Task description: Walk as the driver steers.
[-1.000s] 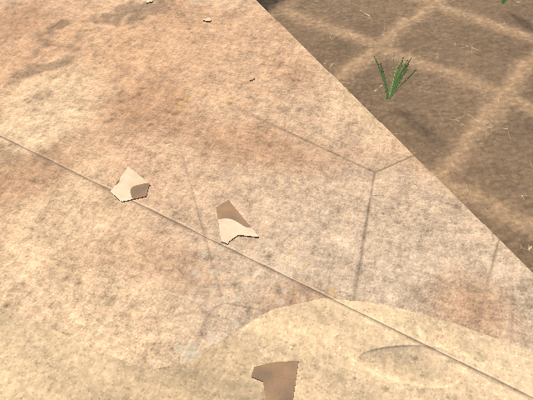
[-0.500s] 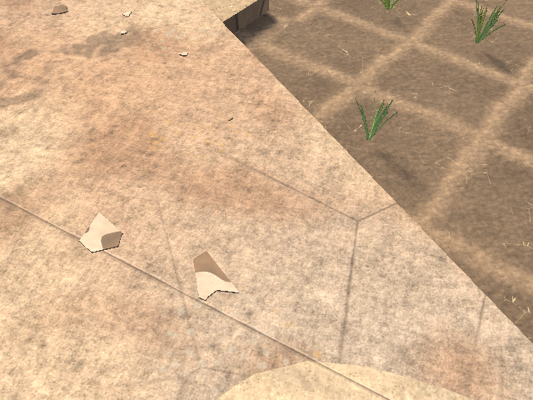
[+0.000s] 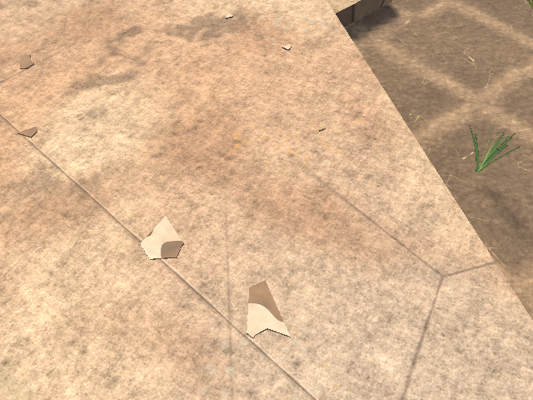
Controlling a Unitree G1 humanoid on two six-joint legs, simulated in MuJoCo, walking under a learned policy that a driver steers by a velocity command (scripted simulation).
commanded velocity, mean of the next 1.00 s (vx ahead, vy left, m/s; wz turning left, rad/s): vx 0.04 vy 0.00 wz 0.53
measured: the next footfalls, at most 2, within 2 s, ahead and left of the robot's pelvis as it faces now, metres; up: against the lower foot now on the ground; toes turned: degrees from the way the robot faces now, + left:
left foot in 0.22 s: +0.15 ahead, +0.14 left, +0.00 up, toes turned +11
right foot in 0.66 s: +0.20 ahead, -0.08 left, +0.00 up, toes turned +31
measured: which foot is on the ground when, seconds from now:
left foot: up 0.00-0.20, down 0.22-0.66, up 0.68-1.00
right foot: down 0.00-0.22, up 0.24-0.64, down 0.66-1.00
